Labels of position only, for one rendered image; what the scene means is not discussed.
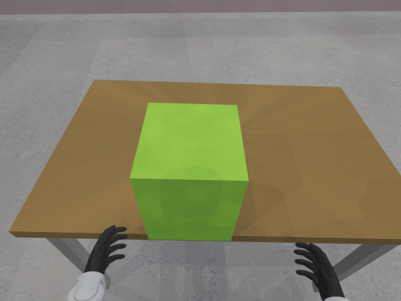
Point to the left robot hand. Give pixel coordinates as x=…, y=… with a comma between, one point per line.
x=99, y=258

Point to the right robot hand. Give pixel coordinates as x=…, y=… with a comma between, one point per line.
x=323, y=276

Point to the left robot forearm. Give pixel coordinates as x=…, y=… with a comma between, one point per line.
x=89, y=286

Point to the table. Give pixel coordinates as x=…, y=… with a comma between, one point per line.
x=316, y=172

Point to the carton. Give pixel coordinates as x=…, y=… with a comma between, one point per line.
x=189, y=175

